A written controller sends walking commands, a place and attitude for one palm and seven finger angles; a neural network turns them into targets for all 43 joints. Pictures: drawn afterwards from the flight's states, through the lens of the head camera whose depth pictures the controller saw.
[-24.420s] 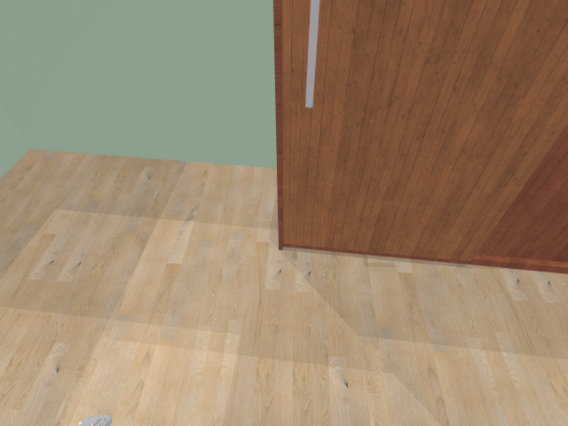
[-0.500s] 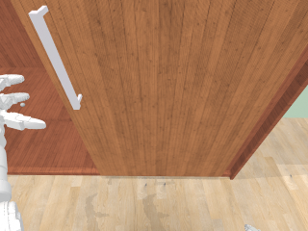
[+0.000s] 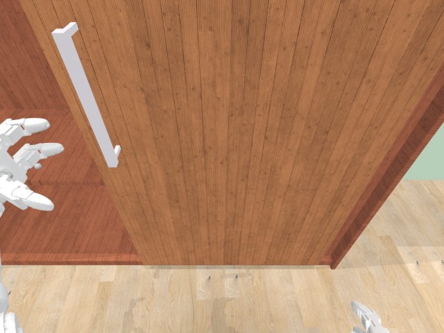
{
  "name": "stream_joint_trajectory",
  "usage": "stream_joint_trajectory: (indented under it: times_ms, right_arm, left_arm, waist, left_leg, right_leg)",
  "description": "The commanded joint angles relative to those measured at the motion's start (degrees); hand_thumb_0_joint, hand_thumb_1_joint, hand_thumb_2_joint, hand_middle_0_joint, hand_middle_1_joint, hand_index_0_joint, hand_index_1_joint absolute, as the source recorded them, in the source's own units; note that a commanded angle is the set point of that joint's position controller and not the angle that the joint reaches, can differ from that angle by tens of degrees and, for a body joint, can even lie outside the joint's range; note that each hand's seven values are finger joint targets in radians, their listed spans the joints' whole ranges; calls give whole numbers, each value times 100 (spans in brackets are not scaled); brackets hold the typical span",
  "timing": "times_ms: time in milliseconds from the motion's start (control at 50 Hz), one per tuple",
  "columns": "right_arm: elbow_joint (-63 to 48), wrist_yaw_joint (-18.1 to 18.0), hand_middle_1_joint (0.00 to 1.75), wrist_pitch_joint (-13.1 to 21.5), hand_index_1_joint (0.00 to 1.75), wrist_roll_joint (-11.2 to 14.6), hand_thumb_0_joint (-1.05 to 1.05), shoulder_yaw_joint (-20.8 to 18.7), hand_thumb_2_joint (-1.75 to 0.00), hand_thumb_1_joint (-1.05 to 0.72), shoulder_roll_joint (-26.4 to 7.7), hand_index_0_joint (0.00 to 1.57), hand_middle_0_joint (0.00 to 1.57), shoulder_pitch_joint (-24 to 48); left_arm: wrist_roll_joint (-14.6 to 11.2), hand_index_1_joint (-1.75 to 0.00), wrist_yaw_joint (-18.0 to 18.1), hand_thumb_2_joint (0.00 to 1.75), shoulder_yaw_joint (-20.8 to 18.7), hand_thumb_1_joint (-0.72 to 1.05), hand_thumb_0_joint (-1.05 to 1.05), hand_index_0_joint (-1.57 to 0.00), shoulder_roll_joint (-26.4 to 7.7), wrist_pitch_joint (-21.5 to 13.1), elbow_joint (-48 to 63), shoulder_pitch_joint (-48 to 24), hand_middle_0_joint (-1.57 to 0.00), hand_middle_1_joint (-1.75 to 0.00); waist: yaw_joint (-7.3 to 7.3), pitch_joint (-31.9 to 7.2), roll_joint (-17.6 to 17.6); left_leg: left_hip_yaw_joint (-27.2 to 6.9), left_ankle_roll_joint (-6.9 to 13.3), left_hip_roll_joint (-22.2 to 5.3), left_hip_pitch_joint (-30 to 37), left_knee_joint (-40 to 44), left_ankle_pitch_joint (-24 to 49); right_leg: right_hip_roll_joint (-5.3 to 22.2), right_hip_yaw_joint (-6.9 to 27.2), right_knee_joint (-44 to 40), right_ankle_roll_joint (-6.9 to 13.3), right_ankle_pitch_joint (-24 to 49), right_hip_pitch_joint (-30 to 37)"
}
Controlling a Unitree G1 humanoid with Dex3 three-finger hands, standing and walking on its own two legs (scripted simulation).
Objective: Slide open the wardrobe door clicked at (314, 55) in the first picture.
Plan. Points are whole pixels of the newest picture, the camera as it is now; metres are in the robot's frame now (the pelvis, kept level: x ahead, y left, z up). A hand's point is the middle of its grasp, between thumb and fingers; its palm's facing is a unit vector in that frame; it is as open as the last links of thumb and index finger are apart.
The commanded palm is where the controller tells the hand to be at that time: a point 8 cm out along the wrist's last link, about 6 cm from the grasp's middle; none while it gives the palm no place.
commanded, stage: draw the hand back to the body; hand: left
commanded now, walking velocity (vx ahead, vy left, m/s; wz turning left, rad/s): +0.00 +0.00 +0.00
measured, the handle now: (95, 105) +0.52 +0.30 +0.16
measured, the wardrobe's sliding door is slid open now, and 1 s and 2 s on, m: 0.70 0.70 0.70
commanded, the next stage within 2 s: step back with the hand held close in 1.38 s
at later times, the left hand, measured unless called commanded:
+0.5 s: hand out of the picture +0.23 +0.33 +0.17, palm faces +0.46 -0.85 -0.25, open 13.6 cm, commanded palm +0.18 +0.35 +0.18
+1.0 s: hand out of the picture +0.16 +0.28 +0.18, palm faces +0.40 -0.85 -0.33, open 8.8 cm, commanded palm +0.11 +0.32 +0.19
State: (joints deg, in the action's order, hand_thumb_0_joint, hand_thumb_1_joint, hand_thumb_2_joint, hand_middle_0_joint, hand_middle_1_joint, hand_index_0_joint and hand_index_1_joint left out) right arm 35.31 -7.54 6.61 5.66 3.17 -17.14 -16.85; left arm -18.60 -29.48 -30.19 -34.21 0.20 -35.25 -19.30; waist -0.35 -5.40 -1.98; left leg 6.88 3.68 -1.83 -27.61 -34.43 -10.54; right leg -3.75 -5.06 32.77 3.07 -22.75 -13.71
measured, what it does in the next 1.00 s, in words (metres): shifts its weight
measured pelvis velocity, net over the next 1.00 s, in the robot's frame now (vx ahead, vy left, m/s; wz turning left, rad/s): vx -0.04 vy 0.03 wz -0.05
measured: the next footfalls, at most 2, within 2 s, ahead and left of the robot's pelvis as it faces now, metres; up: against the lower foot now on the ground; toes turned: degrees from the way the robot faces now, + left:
left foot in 1.72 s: +0.01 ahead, +0.14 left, +0.00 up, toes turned +1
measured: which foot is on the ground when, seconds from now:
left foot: down 0.00-1.00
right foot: down 0.00-1.00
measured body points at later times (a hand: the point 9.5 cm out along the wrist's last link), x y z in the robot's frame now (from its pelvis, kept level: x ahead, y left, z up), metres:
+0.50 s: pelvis -0.03 +0.04 +0.01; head -0.04 +0.03 +0.46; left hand +0.20 +0.38 +0.18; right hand +0.18 -0.17 -0.05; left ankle +0.08 +0.08 -0.72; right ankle -0.06 -0.07 -0.72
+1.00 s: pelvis -0.04 +0.03 +0.02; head -0.08 +0.03 +0.46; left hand +0.13 +0.33 +0.20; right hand +0.12 -0.21 -0.06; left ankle +0.08 +0.08 -0.72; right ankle -0.06 -0.07 -0.72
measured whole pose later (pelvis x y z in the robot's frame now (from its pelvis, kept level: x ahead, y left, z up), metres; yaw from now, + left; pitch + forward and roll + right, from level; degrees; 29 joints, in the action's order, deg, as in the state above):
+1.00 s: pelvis -0.04 +0.03 +0.02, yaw -3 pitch -8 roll -1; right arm 38.5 -4.1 8.2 1.0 1.8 -13.7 -12.2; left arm -4.8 5.8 -18.8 -20.4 -5.9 21.4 24.8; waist 3.2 2.0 -2.3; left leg 2.7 4.0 4.2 -11.1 -20.0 -6.2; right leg -2.5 -0.3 22.5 1.4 -14.4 -0.5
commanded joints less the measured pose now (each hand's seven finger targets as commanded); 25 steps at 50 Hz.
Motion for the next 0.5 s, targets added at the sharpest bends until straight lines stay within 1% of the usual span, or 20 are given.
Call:
stream_joint_trajectory:
  times_ms: [0, 20, 60, 100, 120, 140, 180, 200, 220, 240, 280, 300, 320, 340, 360, 400, 420, 440, 460, 480]
  right_arm:
    - [-1185, 75, 30, 475, 30, -7, 0, -289, -90, -90, -722, 20, 20, 449]
    - [-1238, 109, 30, 516, 30, -2, 0, -287, -90, -90, -684, 20, 20, 537]
    - [-1314, 128, 30, 554, 30, 13, 0, -278, -90, -90, -655, 20, 20, 609]
    - [-1291, 123, 30, 617, 30, 15, 0, -273, -90, -90, -650, 20, 20, 688]
    - [-1252, 102, 30, 644, 30, 8, 0, -260, -90, -90, -623, 20, 20, 740]
    - [-1235, 77, 30, 666, 30, 12, 0, -261, -90, -90, -650, 20, 20, 752]
    - [-1156, 25, 30, 716, 30, -14, 0, -235, -90, -90, -616, 20, 20, 887]
    - [-1142, 6, 30, 744, 30, -20, 0, -220, -90, -90, -618, 20, 20, 873]
    - [-1099, -15, 30, 766, 30, -26, 0, -194, -90, -90, -588, 20, 20, 933]
    - [-1087, -35, 30, 788, 30, -28, 0, -196, -90, -90, -596, 20, 20, 965]
    - [-1036, -53, 30, 831, 30, -47, 0, -165, -90, -90, -539, 20, 20, 1088]
    - [-912, 81, 30, 865, 30, -299, 0, -170, -90, -90, -610, 20, 20, 1046]
    - [-806, 112, 30, 861, 30, -314, 0, -169, -90, -90, -559, 20, 20, 1052]
    - [-769, 145, 30, 796, 30, -293, 0, -183, -90, -90, -523, 20, 20, 1051]
    - [-774, 155, 30, 750, 30, -285, 0, -208, -90, -90, -546, 20, 20, 1064]
    - [-760, 190, 30, 718, 30, -333, 0, -225, -90, -90, -580, 20, 20, 1074]
    - [-733, 203, 30, 709, 30, -358, 0, -263, -90, -90, -495, 20, 20, 1095]
    - [-736, 227, 30, 696, 30, -369, 0, -251, -90, -90, -544, 20, 20, 1106]
    - [-669, 219, 30, 648, 30, -380, 0, -248, -90, -90, -523, 20, 20, 1129]
    - [-696, 223, 30, 609, 30, -362, 0, -250, -90, -90, -423, 20, 20, 1239]
  left_arm:
    - [-281, -115, 115, 20, -751, -55, 0, -25, -2007, -215, 1897, -892, -25, -115]
    - [-305, -115, 203, 20, -584, -55, 0, -25, -1723, -168, 2151, -581, -25, -115]
    - [-375, -115, 340, 20, -560, -55, 0, -25, -1543, -124, 2661, -369, -25, -115]
    - [-389, -115, 462, 20, -419, -55, 0, -25, -1290, -13, 3166, -341, -25, -115]
    - [-369, -115, 503, 20, -189, -55, 0, -25, -1055, 82, 3249, -240, -25, -115]
    - [-378, -115, 558, 20, -321, -55, 0, -25, -1167, 126, 3398, -383, -25, -115]
    - [-326, -115, 684, 20, -99, -55, 0, -25, -998, 195, 3845, -412, -25, -115]
    - [-324, -113, 751, 22, -267, -51, 0, -25, -1101, 235, 3874, -335, -25, -113]
    - [-302, -111, 771, 24, -55, -48, 0, -25, -873, 281, 3910, -220, -25, -111]
    - [-307, -109, 808, 25, -203, -44, 0, -25, -1006, 274, 4103, -301, -25, -109]
    - [-287, -104, 874, 29, 61, -37, 0, -24, -760, 288, 4509, -202, -24, -104]
    - [589, -102, 1909, 31, -60, -33, 0, -24, -1164, -121, 4610, -286, -24, -102]
    - [712, -100, 2369, 32, 437, -30, 0, -24, -362, -231, 4305, 301, -24, -100]
    - [838, -98, 2691, 34, 521, -26, 0, -24, -187, -326, 4345, 580, -24, -98]
    - [909, -96, 2914, 36, 566, -22, 0, -24, -166, -456, 4596, 601, -24, -96]
    - [1115, -92, 3259, 39, 445, -15, 0, -24, -318, -593, 5223, 626, -24, -92]
    - [1169, -89, 3386, 41, 697, -12, 0, -24, 13, -622, 5351, 886, -24, -89]
    - [1241, -87, 3484, 43, 508, -8, 0, -23, -203, -669, 5469, 846, -23, -87]
    - [1281, -85, 3539, 44, 564, -4, 0, -23, -148, -692, 5253, 1057, -23, -85]
    - [1271, -83, 3575, 46, 845, -1, 0, -23, 219, -703, 5262, 1235, -23, -83]
  waist:
    - [392, -1267, -405]
    - [389, -1156, -297]
    - [374, -1189, -304]
    - [314, -1020, -401]
    - [282, -813, -441]
    - [270, -778, -457]
    - [247, -684, -658]
    - [270, -700, -566]
    - [240, -600, -523]
    - [266, -676, -552]
    - [253, -726, -698]
    - [278, 8, -888]
    - [150, 240, -853]
    - [162, 307, -617]
    - [175, 81, -335]
    - [234, -552, -453]
    - [208, -533, -447]
    - [266, -729, -403]
    - [260, -606, -309]
    - [234, -139, -181]
  left_leg:
    - [-998, 4, 45, 2284, 224, 956]
    - [-993, 8, 12, 2324, 267, 931]
    - [-961, 2, -10, 2442, 258, 937]
    - [-1048, -24, -34, 2565, 403, 735]
    - [-1100, -38, -71, 2583, 500, 507]
    - [-1194, -63, -79, 2618, 603, 260]
    - [-1219, -58, -84, 2666, 695, 52]
    - [-1323, -96, -107, 2719, 825, -118]
    - [-1342, -98, -112, 2720, 902, -217]
    - [-1394, -122, -115, 2807, 983, -311]
    - [-1389, -120, -128, 2941, 1042, -298]
    - [-1540, -251, -80, 2582, 1335, -1099]
    - [-1705, -335, -174, 2499, 1613, -1786]
    - [-1800, -336, -225, 2428, 1803, -2213]
    - [-1669, -270, -168, 2389, 1806, -2119]
    - [-1662, -272, -155, 2743, 1797, -1502]
    - [-1660, -295, -202, 2840, 1805, -1264]
    - [-1657, -298, -184, 2983, 1841, -1173]
    - [-1596, -288, -169, 2892, 1904, -1301]
    - [-1627, -302, -194, 2702, 2040, -1699]
  right_leg:
    - [210, 625, -580, -547, 2053, -1008]
    - [185, 576, -589, -530, 1945, -1041]
    - [182, 603, -627, -563, 1901, -1023]
    - [122, 493, -681, -507, 1570, -1216]
    - [93, 418, -725, -455, 1278, -1311]
    - [90, 431, -803, -456, 1056, -1375]
    - [97, 409, -874, -386, 886, -1303]
    - [94, 395, -909, -364, 799, -1291]
    - [85, 335, -930, -322, 753, -1249]
    - [85, 337, -968, -314, 729, -1209]
    - [83, 298, -1000, -250, 768, -1052]
    - [175, 525, -1387, -91, 399, -1383]
    - [243, 438, -1332, -76, 244, -1363]
    - [226, 421, -1350, -88, 143, -1177]
    - [217, 425, -1431, -95, 262, -844]
    - [233, 440, -1335, -50, 589, -404]
    - [233, 421, -1277, -49, 681, -273]
    - [208, 446, -1322, -56, 734, -251]
    - [187, 469, -1401, -72, 646, -220]
    - [192, 465, -1431, -90, 387, -254]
